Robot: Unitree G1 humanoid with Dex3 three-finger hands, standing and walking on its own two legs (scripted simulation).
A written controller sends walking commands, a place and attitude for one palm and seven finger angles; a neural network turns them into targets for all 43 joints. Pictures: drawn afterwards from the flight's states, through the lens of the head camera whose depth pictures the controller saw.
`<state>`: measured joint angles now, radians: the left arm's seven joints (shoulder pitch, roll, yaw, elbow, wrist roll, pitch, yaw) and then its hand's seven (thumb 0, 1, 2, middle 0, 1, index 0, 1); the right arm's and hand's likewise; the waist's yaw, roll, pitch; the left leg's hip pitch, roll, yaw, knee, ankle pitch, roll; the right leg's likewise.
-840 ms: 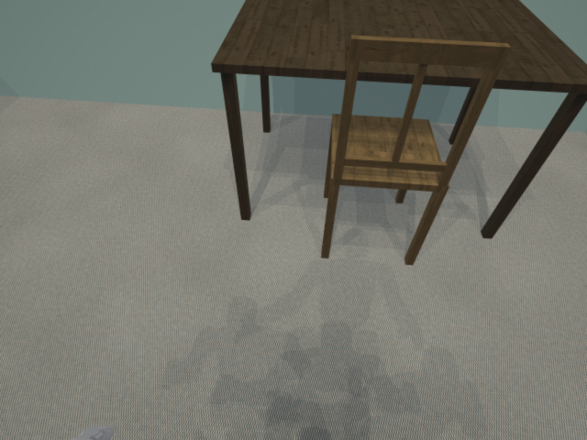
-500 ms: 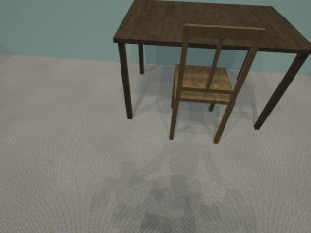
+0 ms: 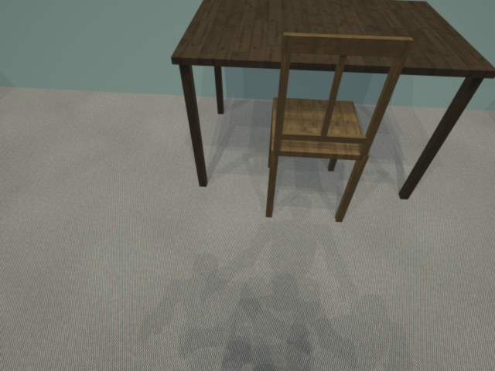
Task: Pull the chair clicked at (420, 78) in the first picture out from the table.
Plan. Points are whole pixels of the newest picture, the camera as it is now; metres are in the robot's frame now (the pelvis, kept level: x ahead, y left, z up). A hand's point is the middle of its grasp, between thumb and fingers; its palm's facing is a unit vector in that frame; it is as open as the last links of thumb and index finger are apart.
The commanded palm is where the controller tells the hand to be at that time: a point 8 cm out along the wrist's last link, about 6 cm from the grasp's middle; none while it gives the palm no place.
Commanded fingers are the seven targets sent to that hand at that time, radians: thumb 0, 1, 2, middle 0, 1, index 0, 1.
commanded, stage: look at it before walking up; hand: left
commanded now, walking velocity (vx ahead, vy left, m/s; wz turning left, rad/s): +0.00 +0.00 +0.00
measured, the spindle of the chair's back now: (332, 98) +0.98 -0.24 -0.08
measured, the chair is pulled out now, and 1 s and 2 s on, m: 0.00 0.00 0.00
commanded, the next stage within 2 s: walk to a spot facing it in 0.60 s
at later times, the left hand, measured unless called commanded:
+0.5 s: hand out of the picture +0.08 +0.24 -0.16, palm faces -0.02 -0.94 -0.33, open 7.4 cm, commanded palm none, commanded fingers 0.00 0.90 0.90 -0.20 -0.30 -0.20 -0.30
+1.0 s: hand out of the picture +0.07 +0.22 -0.17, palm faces -0.10 -0.95 -0.29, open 7.4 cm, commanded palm none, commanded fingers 0.00 0.90 0.90 -0.20 -0.30 -0.20 -0.30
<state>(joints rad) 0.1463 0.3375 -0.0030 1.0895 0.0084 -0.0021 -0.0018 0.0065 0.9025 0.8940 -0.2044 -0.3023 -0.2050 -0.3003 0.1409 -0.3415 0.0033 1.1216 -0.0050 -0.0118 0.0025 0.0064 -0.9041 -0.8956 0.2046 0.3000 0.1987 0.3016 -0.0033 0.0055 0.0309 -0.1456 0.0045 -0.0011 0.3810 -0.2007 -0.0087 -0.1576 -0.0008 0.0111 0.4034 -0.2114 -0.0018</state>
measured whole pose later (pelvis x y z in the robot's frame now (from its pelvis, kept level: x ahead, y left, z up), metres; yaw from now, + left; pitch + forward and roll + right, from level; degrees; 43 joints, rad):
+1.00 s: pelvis +0.00 +0.00 -0.01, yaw -7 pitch -1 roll +1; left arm 0.21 0.28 0.03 1.00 0.02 0.05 -0.01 0.01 0.90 0.89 -0.20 -0.30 -0.20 -0.30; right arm 0.13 -0.26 -0.02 1.00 -0.01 0.01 -0.02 0.00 -0.90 -0.90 0.20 0.30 0.20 0.30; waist 0.02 -0.02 0.06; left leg -0.20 0.04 0.11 0.52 -0.30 -0.01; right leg -0.29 0.04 0.10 0.61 -0.28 0.00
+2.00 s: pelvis -0.01 +0.02 -0.02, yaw -43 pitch +1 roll -1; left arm 0.16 0.23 0.07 0.88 0.02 0.02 -0.05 0.01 0.91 0.89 -0.20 -0.30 -0.20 -0.30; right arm 0.35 -0.25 -0.05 0.98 -0.02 0.00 0.00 0.00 -0.90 -0.90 0.21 0.30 0.20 0.30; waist -0.03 0.03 0.04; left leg -0.26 0.18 0.21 0.78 -0.49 -0.04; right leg -0.27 -0.02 -0.08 0.58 -0.35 -0.02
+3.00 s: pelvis +0.21 -0.27 -0.04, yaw -75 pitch -2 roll +0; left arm 0.10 0.19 0.07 0.92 0.01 -0.04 -0.03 0.00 0.91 0.89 -0.20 -0.30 -0.20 -0.30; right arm 0.41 -0.13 -0.05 1.07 -0.01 -0.01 -0.01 0.01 -0.91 -0.90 0.20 0.30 0.20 0.30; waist -0.03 -0.01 0.13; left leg -0.27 0.17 0.14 1.30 -0.45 -0.05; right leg -0.43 0.04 -0.15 0.70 -0.24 -0.13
